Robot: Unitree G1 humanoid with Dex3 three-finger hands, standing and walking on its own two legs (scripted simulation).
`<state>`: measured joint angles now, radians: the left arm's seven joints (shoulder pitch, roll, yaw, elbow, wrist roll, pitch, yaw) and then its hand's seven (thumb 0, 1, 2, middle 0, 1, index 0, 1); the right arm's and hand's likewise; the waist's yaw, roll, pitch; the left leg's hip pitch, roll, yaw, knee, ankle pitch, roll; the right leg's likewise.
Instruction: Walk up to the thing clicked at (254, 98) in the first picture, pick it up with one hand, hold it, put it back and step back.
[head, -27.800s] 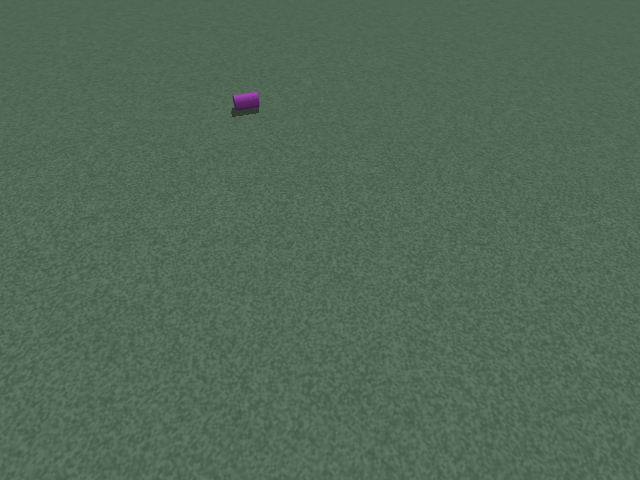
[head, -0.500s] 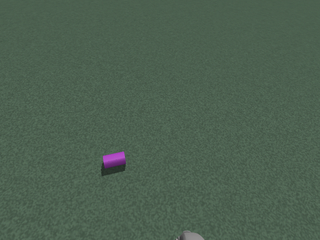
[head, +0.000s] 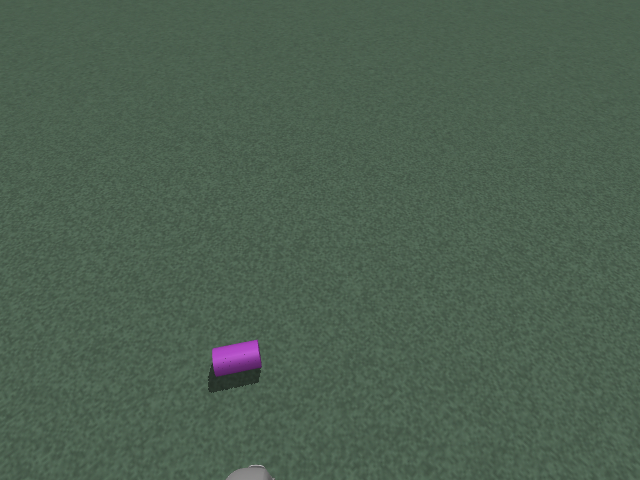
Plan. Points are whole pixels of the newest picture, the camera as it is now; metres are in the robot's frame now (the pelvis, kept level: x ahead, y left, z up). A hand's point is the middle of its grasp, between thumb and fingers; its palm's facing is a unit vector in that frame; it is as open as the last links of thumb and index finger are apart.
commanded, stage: walk up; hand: left
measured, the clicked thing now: (237, 357) +0.56 +0.28 -0.72
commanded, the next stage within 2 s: stand in 1.52 s
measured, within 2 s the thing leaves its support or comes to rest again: neither
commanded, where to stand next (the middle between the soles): +0.13 -0.02 m, yaw -2 degrees
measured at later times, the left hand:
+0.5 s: hand (137, 475) +0.15 +0.26 -0.14, palm faces -0.03 -0.93 -0.38, open 7.3 cm
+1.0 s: hand (149, 450) +0.18 +0.25 -0.14, palm faces -0.03 -0.94 -0.33, open 7.3 cm
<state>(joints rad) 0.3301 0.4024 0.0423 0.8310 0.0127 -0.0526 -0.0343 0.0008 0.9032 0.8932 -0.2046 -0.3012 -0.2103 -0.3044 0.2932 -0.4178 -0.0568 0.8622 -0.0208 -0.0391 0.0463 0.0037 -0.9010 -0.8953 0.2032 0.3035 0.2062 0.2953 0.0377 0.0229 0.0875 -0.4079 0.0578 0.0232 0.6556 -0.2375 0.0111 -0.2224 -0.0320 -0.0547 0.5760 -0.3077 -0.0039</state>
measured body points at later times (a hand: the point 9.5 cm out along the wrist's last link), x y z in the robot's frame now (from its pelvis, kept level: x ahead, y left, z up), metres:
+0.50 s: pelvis +0.07 +0.00 +0.00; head +0.09 -0.01 +0.45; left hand +0.15 +0.30 -0.12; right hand +0.16 -0.31 -0.13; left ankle +0.10 +0.13 -0.73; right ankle +0.08 -0.13 -0.73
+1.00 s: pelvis +0.09 +0.00 +0.02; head +0.09 +0.00 +0.47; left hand +0.18 +0.30 -0.11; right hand +0.16 -0.31 -0.11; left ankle +0.10 +0.13 -0.73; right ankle +0.08 -0.13 -0.73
